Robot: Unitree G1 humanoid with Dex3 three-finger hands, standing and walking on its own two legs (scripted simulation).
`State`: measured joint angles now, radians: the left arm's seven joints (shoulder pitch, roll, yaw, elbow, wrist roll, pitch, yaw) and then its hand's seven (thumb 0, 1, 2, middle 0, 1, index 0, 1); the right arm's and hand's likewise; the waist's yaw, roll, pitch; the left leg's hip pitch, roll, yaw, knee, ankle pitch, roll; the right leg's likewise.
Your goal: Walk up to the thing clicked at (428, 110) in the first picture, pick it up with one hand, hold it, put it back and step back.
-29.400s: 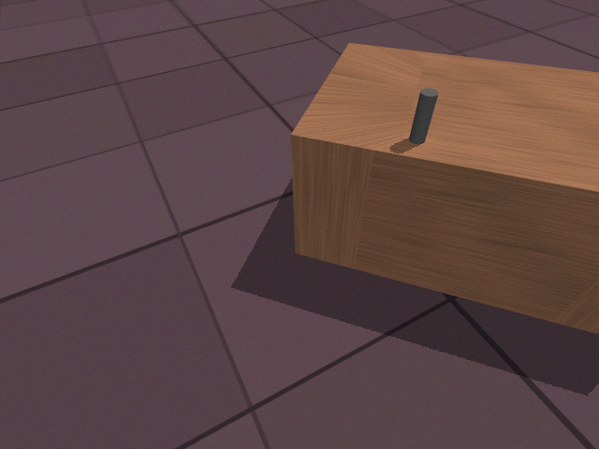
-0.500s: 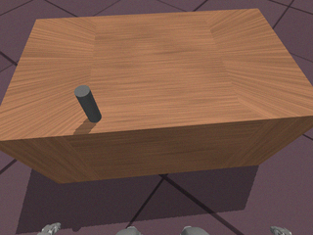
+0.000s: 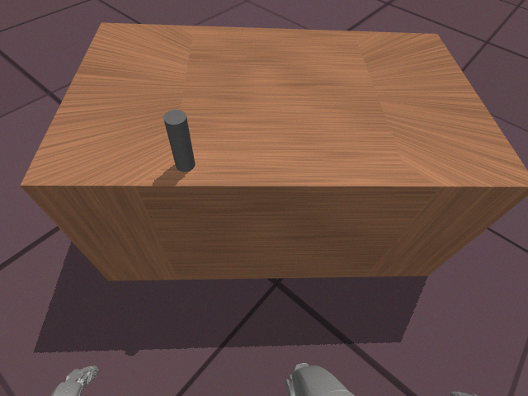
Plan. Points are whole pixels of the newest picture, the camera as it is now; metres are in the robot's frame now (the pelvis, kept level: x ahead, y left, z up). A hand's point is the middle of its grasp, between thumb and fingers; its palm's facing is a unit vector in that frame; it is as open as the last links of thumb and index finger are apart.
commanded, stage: step back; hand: left
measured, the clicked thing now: (180, 142) +0.65 +0.20 -0.09
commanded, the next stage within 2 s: none
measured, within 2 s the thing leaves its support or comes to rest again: neither
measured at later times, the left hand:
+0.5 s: hand out of the picture -0.04 +0.21 -0.13, palm faces -0.06 -0.90 -0.42, open 7.4 cm
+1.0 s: hand out of the picture -0.22 +0.21 -0.16, palm faces -0.03 -0.92 -0.38, open 7.4 cm
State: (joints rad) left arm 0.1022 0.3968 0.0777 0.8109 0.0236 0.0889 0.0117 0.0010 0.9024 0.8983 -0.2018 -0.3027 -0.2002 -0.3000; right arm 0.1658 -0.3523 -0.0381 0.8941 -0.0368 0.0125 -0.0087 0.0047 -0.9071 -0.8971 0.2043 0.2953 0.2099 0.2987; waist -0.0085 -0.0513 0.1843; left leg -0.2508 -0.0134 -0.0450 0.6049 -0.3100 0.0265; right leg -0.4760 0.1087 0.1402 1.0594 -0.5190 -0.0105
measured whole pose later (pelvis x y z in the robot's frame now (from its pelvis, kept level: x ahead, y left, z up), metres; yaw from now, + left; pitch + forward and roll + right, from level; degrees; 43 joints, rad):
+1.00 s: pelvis -0.32 -0.06 -0.01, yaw -2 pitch -1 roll -1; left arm 0.17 0.40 0.07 0.84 0.02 0.06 0.00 0.00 0.90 0.90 -0.20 -0.30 -0.20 -0.30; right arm 0.10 -0.40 -0.04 0.81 -0.04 0.03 -0.02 0.01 -0.90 -0.90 0.21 0.30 0.21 0.30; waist 0.04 -0.02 0.17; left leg -0.40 0.05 0.01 0.64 -0.22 0.00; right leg -0.28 0.02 0.08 0.82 -0.49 0.02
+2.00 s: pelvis -0.42 -0.04 +0.00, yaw +2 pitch -2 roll +1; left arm 0.20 0.38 0.05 1.00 0.02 -0.01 -0.01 0.00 0.90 0.90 -0.20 -0.30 -0.20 -0.30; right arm 0.19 -0.37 -0.06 1.02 -0.03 -0.02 0.00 0.01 -0.91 -0.90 0.20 0.29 0.21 0.30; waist 0.04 -0.03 0.08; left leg -0.27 -0.01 0.00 0.57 -0.26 -0.01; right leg -0.24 -0.08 -0.01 0.64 -0.35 0.01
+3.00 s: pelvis -0.41 -0.05 +0.02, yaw +1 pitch -2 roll +0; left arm 0.13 0.36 0.01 1.14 0.02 -0.01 -0.01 0.00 0.90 0.90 -0.20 -0.30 -0.20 -0.30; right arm 0.12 -0.35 -0.02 1.16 -0.01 0.00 0.01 0.01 -0.91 -0.90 0.20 0.30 0.21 0.30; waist -0.01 0.00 0.06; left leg -0.16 0.03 0.00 0.34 -0.15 -0.02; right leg -0.12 -0.03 0.00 0.34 -0.19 0.03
